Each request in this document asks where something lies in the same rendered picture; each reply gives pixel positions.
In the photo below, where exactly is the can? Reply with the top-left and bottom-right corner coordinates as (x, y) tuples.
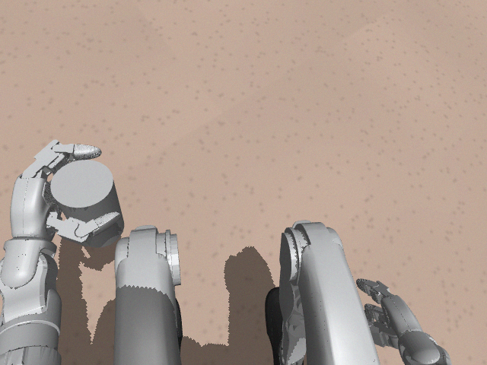
(50, 160), (124, 248)

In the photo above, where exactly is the right robot hand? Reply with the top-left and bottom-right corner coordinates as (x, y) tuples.
(356, 278), (423, 350)

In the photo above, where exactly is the right robot foot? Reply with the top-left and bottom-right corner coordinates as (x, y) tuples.
(265, 287), (304, 365)

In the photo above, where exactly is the left robot arm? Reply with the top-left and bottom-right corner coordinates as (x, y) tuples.
(0, 237), (62, 365)

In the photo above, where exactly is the right robot arm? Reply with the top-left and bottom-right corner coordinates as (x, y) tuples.
(398, 331), (452, 365)

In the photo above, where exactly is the left robot hand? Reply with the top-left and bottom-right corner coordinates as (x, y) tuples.
(10, 140), (121, 246)

